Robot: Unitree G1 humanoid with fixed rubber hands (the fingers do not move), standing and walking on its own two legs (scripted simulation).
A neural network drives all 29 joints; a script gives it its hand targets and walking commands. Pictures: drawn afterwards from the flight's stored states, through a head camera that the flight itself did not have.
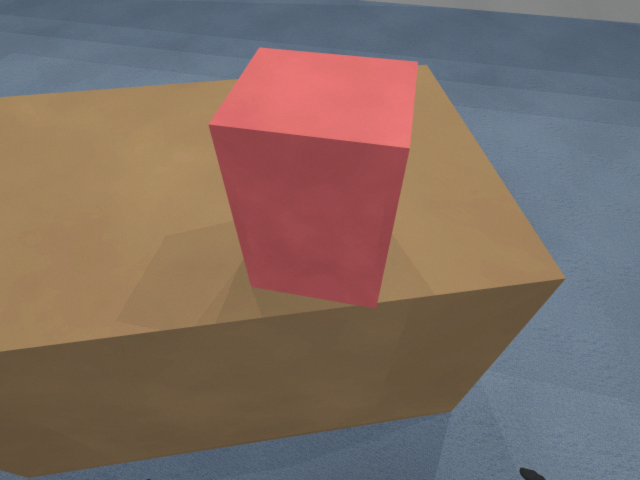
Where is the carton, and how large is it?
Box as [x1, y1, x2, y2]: [208, 47, 417, 307]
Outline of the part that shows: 259,47 208,124 251,286 375,307 409,149 417,62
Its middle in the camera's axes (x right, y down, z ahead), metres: +0.00 -0.08 +0.54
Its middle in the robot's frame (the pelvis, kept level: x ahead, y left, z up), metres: +0.47 +0.02 +0.10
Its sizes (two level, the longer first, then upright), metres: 0.199 0.171 0.297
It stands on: a pedestal, 0.72 m high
